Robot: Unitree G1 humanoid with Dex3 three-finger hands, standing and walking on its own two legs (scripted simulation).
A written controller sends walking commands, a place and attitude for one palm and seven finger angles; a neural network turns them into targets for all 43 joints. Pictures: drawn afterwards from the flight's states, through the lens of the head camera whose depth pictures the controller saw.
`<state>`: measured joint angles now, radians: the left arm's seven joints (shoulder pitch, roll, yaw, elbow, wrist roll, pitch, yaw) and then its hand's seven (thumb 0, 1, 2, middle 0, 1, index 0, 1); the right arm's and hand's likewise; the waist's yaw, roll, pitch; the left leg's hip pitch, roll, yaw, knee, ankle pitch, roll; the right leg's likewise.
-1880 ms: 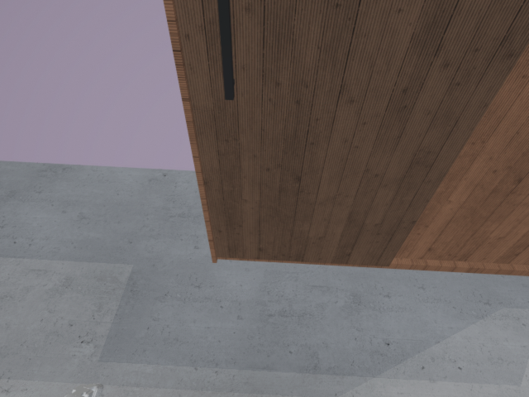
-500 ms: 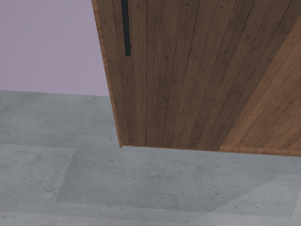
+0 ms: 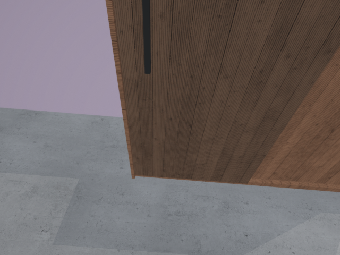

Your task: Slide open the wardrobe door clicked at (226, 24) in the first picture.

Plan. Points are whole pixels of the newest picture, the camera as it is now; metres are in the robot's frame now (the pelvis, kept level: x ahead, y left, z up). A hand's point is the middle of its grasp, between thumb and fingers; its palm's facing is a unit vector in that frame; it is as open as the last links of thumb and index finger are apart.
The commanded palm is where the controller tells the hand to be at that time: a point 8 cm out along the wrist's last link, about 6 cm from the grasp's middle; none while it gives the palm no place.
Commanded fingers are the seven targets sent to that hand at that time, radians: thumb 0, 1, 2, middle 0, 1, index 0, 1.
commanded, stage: take the last steps up to it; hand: left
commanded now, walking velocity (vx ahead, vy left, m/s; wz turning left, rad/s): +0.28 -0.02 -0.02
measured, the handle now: (147, 25) +0.69 +0.13 +0.23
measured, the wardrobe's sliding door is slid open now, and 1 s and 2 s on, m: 0.00 0.00 0.00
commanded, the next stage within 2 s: come to a stop and stand still in 0.38 s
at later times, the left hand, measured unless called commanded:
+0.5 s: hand (123, 225) +0.24 +0.15 -0.17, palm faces +0.02 -0.98 -0.21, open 7.3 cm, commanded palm none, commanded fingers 0.00 0.90 0.90 -0.20 -0.30 -0.20 -0.30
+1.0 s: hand (121, 248) +0.18 +0.14 -0.17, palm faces +0.07 -0.96 -0.27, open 7.4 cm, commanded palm none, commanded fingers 0.00 0.90 0.90 -0.20 -0.30 -0.20 -0.30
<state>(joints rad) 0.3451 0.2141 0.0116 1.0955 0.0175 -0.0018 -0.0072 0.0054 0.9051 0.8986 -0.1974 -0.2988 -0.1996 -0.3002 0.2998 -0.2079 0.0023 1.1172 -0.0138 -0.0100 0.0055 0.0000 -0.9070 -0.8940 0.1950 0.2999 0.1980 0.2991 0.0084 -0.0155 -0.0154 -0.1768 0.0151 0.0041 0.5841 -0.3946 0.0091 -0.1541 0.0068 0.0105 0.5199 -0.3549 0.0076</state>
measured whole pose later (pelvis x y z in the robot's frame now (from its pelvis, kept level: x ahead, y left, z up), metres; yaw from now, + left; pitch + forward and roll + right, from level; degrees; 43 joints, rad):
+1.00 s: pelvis +0.18 -0.06 +0.00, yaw +1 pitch -2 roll +1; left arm 0.30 0.17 0.04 1.01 0.03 0.02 0.03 0.01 0.91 0.90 -0.20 -0.30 -0.20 -0.30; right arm 0.10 -0.17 -0.06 0.97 -0.01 0.04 -0.01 0.00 -0.91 -0.89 0.20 0.30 0.20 0.30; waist 0.02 0.03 0.08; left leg -0.35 0.06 0.06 0.65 -0.34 -0.02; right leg -0.25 -0.02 -0.07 0.61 -0.30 -0.01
